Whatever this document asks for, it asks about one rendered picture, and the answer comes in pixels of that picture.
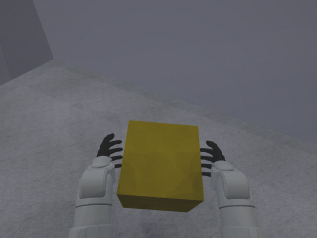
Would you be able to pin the carton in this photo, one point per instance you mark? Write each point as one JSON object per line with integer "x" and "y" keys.
{"x": 161, "y": 167}

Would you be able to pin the robot left forearm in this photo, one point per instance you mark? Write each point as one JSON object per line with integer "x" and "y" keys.
{"x": 92, "y": 218}

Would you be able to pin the robot right hand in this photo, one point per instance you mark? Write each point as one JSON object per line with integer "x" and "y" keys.
{"x": 215, "y": 152}

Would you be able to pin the robot right forearm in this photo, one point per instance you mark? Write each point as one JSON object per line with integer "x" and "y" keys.
{"x": 235, "y": 201}

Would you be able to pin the robot left hand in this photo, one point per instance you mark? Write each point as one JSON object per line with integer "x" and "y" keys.
{"x": 105, "y": 151}

